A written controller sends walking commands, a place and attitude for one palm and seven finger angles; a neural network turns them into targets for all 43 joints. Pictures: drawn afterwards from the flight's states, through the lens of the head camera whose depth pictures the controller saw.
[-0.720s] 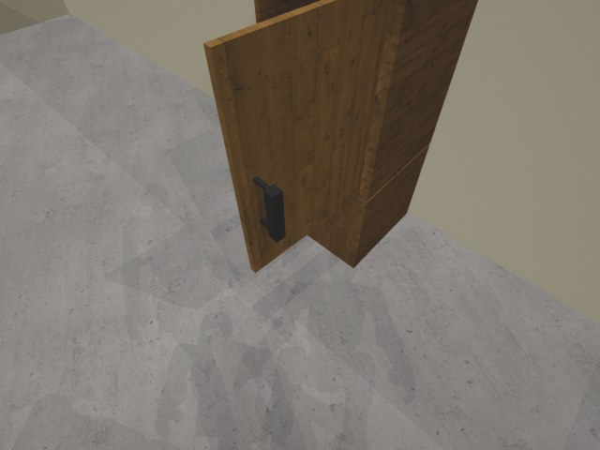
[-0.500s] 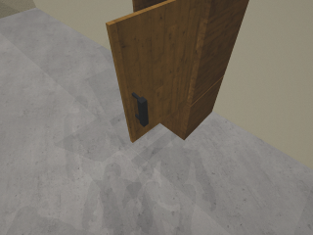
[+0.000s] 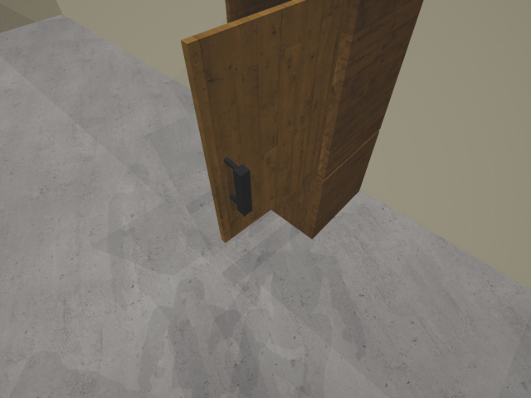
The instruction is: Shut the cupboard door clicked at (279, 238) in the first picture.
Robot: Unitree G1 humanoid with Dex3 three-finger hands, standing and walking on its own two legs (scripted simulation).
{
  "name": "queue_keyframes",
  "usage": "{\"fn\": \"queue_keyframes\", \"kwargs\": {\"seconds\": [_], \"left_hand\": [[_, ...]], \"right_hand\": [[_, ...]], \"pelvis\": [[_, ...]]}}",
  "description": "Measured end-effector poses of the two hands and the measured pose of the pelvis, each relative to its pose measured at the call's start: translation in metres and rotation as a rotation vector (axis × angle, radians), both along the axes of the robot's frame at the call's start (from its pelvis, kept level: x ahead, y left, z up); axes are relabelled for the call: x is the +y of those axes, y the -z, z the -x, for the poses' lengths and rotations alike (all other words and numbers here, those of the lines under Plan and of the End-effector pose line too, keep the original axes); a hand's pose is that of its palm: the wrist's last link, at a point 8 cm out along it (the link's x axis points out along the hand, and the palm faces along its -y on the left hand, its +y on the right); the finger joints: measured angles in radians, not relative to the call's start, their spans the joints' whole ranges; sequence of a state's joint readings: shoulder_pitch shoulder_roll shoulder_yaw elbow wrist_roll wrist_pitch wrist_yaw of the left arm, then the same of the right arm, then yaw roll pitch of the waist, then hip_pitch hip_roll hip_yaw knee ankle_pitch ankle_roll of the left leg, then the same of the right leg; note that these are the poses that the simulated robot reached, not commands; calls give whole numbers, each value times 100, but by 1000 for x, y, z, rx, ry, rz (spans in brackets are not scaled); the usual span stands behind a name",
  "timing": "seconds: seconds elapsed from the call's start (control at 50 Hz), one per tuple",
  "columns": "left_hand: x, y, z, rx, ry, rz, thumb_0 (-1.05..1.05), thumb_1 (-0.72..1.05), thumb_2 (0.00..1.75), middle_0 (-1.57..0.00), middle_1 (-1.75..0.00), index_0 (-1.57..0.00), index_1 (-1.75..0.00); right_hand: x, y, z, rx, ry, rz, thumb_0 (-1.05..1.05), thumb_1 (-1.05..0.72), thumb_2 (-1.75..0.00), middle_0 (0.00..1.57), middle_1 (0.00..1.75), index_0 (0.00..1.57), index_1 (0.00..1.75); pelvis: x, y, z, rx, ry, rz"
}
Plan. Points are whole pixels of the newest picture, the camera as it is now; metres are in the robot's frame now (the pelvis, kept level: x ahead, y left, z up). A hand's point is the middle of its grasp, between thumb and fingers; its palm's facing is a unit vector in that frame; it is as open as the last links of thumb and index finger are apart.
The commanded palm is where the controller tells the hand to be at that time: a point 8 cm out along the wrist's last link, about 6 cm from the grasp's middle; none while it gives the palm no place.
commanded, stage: look at it before walking up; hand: left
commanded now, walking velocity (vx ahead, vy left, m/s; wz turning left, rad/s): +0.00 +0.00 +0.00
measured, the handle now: (237, 186) +0.58 +0.11 -0.10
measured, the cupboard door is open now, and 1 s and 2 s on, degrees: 85 85 85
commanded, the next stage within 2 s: walk to a spot facing it in 0.12 s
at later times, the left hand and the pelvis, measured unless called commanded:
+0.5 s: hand out of the picture +0.02 +0.20 -0.18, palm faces -0.05 -0.97 -0.25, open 7.3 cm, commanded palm none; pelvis -0.01 +0.00 -0.01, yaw -6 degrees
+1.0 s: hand out of the picture +0.07 +0.18 -0.18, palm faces -0.28 -0.93 -0.25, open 7.4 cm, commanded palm none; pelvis -0.03 +0.00 -0.01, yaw -22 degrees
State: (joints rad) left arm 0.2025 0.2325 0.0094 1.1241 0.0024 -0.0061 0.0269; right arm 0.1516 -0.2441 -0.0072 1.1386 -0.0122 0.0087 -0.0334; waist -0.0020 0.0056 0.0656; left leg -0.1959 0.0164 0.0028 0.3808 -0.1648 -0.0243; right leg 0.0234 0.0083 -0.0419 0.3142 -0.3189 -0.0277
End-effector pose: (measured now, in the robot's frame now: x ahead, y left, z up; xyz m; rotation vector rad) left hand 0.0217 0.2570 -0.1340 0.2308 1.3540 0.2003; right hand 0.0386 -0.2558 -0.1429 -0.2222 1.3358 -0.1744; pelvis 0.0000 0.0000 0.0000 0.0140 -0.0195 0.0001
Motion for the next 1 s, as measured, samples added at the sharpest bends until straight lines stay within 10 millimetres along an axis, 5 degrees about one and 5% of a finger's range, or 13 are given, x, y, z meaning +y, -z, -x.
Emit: {"fn": "queue_keyframes", "kwargs": {"seconds": [0.38, 0.54, 0.7, 0.86, 1.0], "left_hand": [[-2, 4, 8, 29, 6, 9, 1, 91, 89, -20, -30, -20, -30], [-7, 15, 2, 50, 67, 29, 1, 91, 89, -21, -30, -20, -30], [-22, 7, -13, -9, 138, -13, 1, 91, 89, -20, -30, -20, -30], [-35, -4, -24, 20, 222, -6, 1, 91, 89, -21, -30, -20, -30], [-31, 11, -60, -4, 300, 28, 1, 91, 89, -21, -30, -20, -30]], "right_hand": [[5, 3, 11, -6, 43, 4, 0, -90, -90, 20, 30, 20, 30], [8, 12, 41, -15, 134, 1, 0, -90, -90, 20, 30, 20, 30], [-12, 30, 74, 12, 210, -31, 0, -90, -90, 21, 30, 20, 30], [-21, 3, 53, -115, 293, -10, 0, -90, -90, 20, 30, 19, 30], [-16, -8, 35, -239, 331, 38, 0, -90, -90, 20, 30, 20, 30]], "pelvis": [[3, 3, 5, 2, 43, 10], [3, 13, 19, 18, 127, -4], [-13, 20, 36, 21, 187, -7], [-15, 3, 35, 39, 301, -32], [-2, 11, 28, 68, 385, -2]]}}
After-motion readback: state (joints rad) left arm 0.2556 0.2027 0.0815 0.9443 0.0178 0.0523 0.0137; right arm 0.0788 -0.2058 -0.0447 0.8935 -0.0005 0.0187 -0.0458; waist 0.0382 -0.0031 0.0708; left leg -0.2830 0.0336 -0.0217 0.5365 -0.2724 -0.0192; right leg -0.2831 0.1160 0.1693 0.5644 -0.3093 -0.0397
